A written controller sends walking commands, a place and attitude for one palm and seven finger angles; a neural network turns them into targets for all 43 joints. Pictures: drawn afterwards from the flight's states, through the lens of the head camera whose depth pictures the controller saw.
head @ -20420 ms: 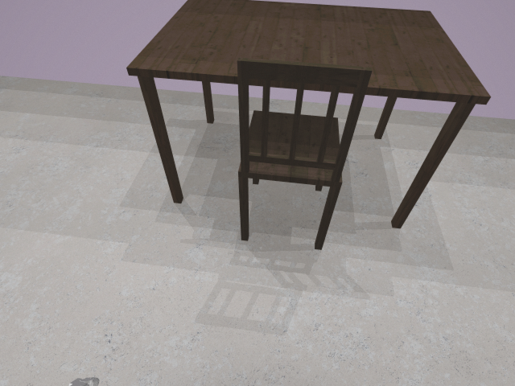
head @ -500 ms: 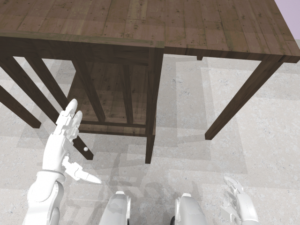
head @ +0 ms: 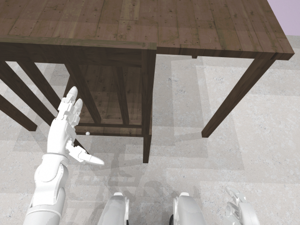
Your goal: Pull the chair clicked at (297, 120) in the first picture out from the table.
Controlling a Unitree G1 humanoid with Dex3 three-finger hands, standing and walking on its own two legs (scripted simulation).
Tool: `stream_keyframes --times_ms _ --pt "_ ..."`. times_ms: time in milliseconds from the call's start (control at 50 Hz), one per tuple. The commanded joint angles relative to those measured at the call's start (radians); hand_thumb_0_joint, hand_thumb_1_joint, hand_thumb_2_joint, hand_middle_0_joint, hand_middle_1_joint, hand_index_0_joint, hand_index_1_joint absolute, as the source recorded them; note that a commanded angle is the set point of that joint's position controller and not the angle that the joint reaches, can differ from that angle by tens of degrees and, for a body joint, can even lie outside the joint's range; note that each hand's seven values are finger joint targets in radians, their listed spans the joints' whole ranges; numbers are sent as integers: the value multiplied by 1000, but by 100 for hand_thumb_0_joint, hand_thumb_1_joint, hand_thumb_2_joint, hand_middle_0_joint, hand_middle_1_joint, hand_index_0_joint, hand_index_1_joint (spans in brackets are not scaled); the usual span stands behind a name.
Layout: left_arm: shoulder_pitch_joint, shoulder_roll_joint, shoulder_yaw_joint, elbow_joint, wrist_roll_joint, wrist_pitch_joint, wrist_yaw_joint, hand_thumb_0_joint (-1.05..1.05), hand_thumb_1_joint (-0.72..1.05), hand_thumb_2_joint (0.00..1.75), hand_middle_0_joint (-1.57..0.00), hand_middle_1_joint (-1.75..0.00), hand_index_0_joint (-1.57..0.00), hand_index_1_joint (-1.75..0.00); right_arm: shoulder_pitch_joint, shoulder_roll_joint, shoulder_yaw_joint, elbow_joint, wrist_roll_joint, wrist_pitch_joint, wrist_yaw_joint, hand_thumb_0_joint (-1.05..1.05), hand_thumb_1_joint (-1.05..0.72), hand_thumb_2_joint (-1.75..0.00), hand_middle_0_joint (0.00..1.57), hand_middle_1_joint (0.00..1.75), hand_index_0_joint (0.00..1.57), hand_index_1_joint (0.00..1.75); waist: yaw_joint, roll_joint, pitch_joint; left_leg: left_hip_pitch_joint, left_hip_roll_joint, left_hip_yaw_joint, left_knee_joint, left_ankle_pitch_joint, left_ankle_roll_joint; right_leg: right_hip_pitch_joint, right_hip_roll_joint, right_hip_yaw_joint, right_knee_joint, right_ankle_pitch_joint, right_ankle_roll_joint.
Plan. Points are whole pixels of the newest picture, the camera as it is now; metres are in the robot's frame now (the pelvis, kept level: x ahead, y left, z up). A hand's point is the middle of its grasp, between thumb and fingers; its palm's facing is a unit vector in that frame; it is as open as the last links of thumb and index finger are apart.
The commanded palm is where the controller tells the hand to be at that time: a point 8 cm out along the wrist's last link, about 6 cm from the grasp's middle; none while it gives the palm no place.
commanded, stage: push the fingers through the gap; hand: left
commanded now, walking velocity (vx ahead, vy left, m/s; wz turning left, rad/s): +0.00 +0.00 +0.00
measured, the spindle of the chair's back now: (87, 98) +0.44 +0.19 +0.02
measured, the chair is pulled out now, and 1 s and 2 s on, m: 0.00 0.00 0.00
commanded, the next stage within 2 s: hook a spindle and tug to test in 0.94 s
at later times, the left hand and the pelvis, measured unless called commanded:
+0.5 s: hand (91, 113) +0.39 +0.17 +0.03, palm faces -0.02 -1.00 -0.04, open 16.9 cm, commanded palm +0.38 +0.22 +0.03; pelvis +0.00 +0.00 +0.00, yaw +0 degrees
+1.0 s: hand (91, 112) +0.40 +0.17 +0.03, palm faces -0.01 -1.00 -0.05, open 16.9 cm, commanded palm +0.38 +0.22 +0.03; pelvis +0.00 +0.00 +0.00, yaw -1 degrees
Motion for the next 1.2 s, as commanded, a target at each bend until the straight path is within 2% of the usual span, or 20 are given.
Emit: stream_keyframes --times_ms 0,60,140,220,300,360,440,520,580,620,680,740,800,820,880,920,980,1020,1060,1180 --pt "-262 153 73 -154 -11 -72 5 0 -50 30 -6 -8 -6 -8 23 -146 -62 -103 6 -37 -13 0 -90 -90 20 30 20 30 -15 15 -357 242 -36 4 -182 331 22 205 54 -22 -150 252 -59" --pt "-287 195 122 -114 -13 -78 5 0 -50 30 -6 -8 -6 -8 25 -147 -60 -100 4 -31 -17 0 -90 -90 20 30 20 30 -2 5 -382 217 -40 12 -179 327 24 245 55 -12 -151 262 -59" --pt "-357 175 100 -78 -14 -84 -15 0 -50 30 -6 -8 -6 -8 32 -143 -59 -92 7 -27 -17 0 -90 -90 20 30 20 30 -11 45 -398 239 -39 16 -181 340 22 239 54 -8 -154 279 -60" --pt "-416 159 76 -19 -14 -77 -30 0 -50 30 -6 -8 -6 -8 48 -149 -60 -77 9 -22 -16 0 -90 -90 20 30 20 30 -30 33 -388 255 -34 9 -180 359 20 215 55 -14 -156 288 -59" --pt "-463 189 106 50 -9 -76 -27 0 -50 30 -6 -8 -6 -8 59 -155 -60 -68 8 -13 -17 0 -90 -90 20 30 20 30 -31 10 -383 235 -35 8 -180 344 21 215 55 -13 -158 276 -59" --pt "-525 225 130 62 0 -89 -19 0 -50 30 -6 -8 -6 -8 68 -157 -60 -61 5 -6 -17 0 -90 -90 20 30 20 30 -29 34 -402 252 -33 5 -179 361 21 207 56 -13 -151 279 -62" --pt "-550 187 103 72 5 -101 -9 0 -50 30 -6 -8 -6 -8 77 -151 -62 -58 2 1 -10 0 -90 -90 20 30 20 30 -32 54 -439 290 -31 6 -178 405 17 203 55 -14 -146 308 -61" --pt "-623 240 141 168 21 -99 1 0 -50 30 -6 -8 -6 -8 89 -159 -59 -42 0 16 -9 0 -90 -90 20 30 20 30 -47 17 -393 231 -32 6 -178 345 20 195 57 -12 -152 271 -60" --pt "-590 223 134 131 19 -111 -2 0 -50 30 -6 -8 -6 -8 90 -154 -61 -60 -1 20 -2 0 -90 -90 20 30 20 30 -19 84 -464 297 -33 9 -188 408 14 212 56 -13 -145 305 -66" --pt "-553 201 123 110 9 -110 -2 0 -50 30 -6 -8 -6 -8 92 -151 -64 -64 0 25 3 0 -90 -90 20 30 20 30 -24 52 -483 308 -30 13 -186 440 15 239 58 -12 -151 343 -61" --pt "-514 222 147 148 10 -103 0 0 -50 30 -6 -8 -6 -8 97 -153 -63 -59 1 34 6 0 -90 -90 20 30 20 30 -29 2 -437 248 -31 16 -189 415 20 263 60 -9 -154 351 -57" --pt "-551 225 146 137 10 -113 3 0 -50 30 -6 -8 -6 -8 93 -153 -62 -58 3 38 4 0 -90 -90 20 30 20 30 -32 13 -406 230 -32 19 -192 370 20 247 59 -7 -159 319 -57" --pt "-545 219 142 111 11 -131 5 0 -50 30 -6 -8 -6 -8 94 -152 -65 -59 1 35 2 0 -90 -90 20 30 20 30 -30 22 -428 269 -30 15 -195 400 18 243 60 -10 -158 326 -59" --pt "-559 203 124 87 10 -137 3 0 -50 30 -6 -8 -6 -8 90 -148 -64 -58 -1 33 3 0 -90 -90 20 30 20 30 -32 52 -443 280 -31 18 -190 411 19 241 59 -7 -156 336 -58" --pt "-541 203 122 91 12 -141 1 0 -50 30 -6 -8 -6 -8 93 -151 -66 -50 -2 31 3 0 -90 -90 20 30 20 30 -34 44 -446 296 -29 12 -189 415 17 229 61 -12 -156 328 -59" --pt "-541 196 118 125 8 -133 -5 0 -50 30 -6 -8 -6 -8 87 -150 -65 -47 1 32 2 0 -90 -90 20 30 20 30 -40 26 -409 263 -32 16 -187 384 19 231 60 -9 -165 317 -57" --pt "-588 223 135 170 14 -126 -9 0 -50 30 -6 -8 -6 -8 83 -156 -60 -44 1 35 -3 0 -90 -90 20 30 20 30 -45 20 -383 220 -36 16 -183 331 22 218 59 -5 -163 281 -57" --pt "-596 239 152 145 10 -134 -13 0 -50 30 -6 -8 -6 -8 83 -155 -62 -49 0 34 -5 0 -90 -90 20 30 20 30 -30 44 -423 254 -36 15 -184 364 20 230 58 -5 -157 301 -61" --pt "-566 207 123 110 4 -136 -20 0 -50 30 -10 -19 -10 -19 80 -152 -63 -62 0 31 -2 0 -90 -90 20 30 20 30 -27 70 -467 296 -35 14 -182 417 19 234 59 -7 -152 332 -63" --pt "-610 184 96 148 11 -121 -15 0 -50 30 -20 -52 -20 -52 78 -157 -61 -53 1 33 -1 0 -90 -90 20 30 20 30 -47 47 -404 268 -34 6 -186 351 19 191 60 -15 -161 272 -61"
